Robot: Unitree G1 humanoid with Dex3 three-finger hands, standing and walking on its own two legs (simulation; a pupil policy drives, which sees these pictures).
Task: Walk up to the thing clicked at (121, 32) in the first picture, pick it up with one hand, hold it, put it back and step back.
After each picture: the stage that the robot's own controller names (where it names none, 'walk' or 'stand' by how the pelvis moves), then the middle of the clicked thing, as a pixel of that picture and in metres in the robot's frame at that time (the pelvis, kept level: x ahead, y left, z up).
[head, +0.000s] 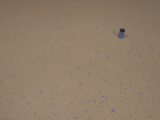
stand; (121, 33) +1.60 -0.52 -0.72
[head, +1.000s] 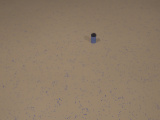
walk; (93, 38) +1.55 -0.07 -0.70
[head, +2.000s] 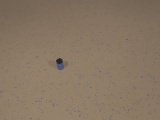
walk; (60, 64) +1.05 +0.26 -0.71
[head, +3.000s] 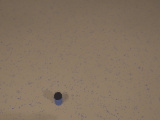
walk; (58, 98) +0.63 +0.18 -0.69
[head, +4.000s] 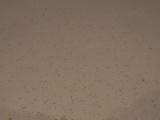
stand; out of the picture +0.40 +0.17 -0.69
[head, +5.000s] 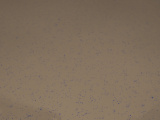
stand; out of the picture +0.37 +0.16 -0.71
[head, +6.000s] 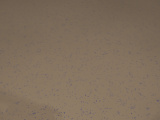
stand; out of the picture +0.38 +0.14 -0.72
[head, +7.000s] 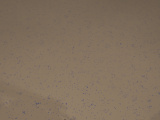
stand; out of the picture +0.41 +0.13 -0.71
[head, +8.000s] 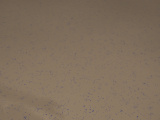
stand; out of the picture +0.41 +0.11 -0.72
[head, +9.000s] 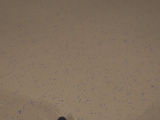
stand; out of the picture +0.42 +0.14 -0.72
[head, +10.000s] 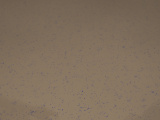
stand; out of the picture +0.39 +0.14 -0.73
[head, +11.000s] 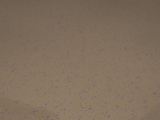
stand; out of the picture +0.40 +0.13 -0.72
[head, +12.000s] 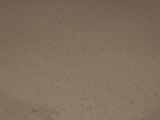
stand; out of the picture +0.39 +0.13 -0.73
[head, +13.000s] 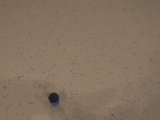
go down; (54, 99) +0.43 +0.13 -0.59
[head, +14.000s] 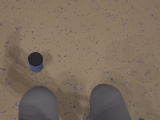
go down; (36, 62) +0.48 +0.18 -0.32
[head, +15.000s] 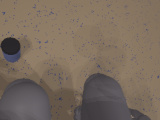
close in; (11, 50) +0.47 +0.20 -0.25
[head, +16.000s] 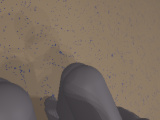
close; out of the picture +0.47 +0.24 -0.23
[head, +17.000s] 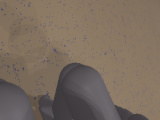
close; out of the picture +0.46 +0.25 -0.24
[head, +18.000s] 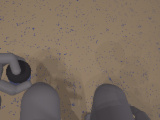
lift; (19, 76) +0.34 +0.22 -0.10
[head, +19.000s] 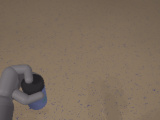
hold; (35, 92) +0.32 +0.16 +0.04
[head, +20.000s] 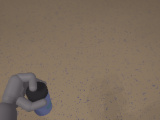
hold; (40, 99) +0.31 +0.15 -0.01
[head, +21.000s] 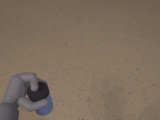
hold; (41, 99) +0.31 +0.15 -0.01
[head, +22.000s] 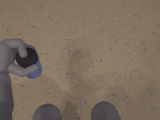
crouch; (30, 64) +0.42 +0.17 -0.07
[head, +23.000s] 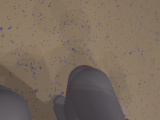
lower; out of the picture +0.46 +0.24 -0.23
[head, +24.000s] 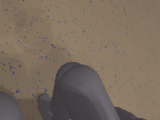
lower; out of the picture +0.42 +0.24 -0.24
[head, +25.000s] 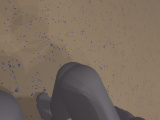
lower; out of the picture +0.42 +0.24 -0.25
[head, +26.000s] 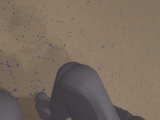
lower; out of the picture +0.42 +0.24 -0.25
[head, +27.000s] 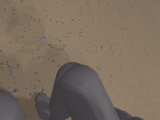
lower; out of the picture +0.42 +0.24 -0.25
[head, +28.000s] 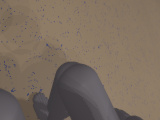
loosen; out of the picture +0.41 +0.22 -0.24
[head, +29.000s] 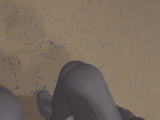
rise; out of the picture +0.35 +0.18 -0.27
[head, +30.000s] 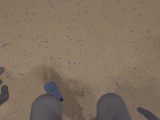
walk; (53, 93) +0.36 +0.13 -0.44
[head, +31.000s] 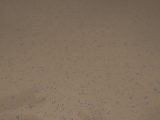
stand; out of the picture +0.28 +0.10 -0.69
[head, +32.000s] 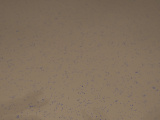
stand; out of the picture +0.29 +0.13 -0.69
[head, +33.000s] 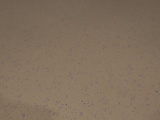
stand; out of the picture +0.28 +0.14 -0.73
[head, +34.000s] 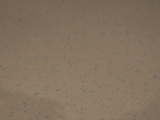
walk; out of the picture +0.31 +0.14 -0.73
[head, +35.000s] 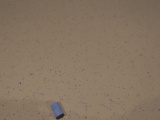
walk; (57, 110) +0.45 +0.15 -0.73
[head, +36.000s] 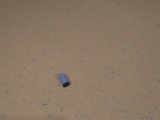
walk; (64, 80) +0.74 +0.22 -0.72
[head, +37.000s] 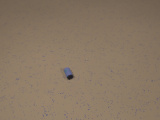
stand; (68, 73) +1.00 +0.15 -0.73
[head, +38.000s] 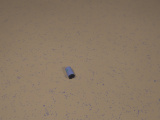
stand; (69, 72) +0.97 +0.13 -0.75
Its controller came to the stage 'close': yes
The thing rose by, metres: 0.71
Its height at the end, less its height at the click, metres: -0.02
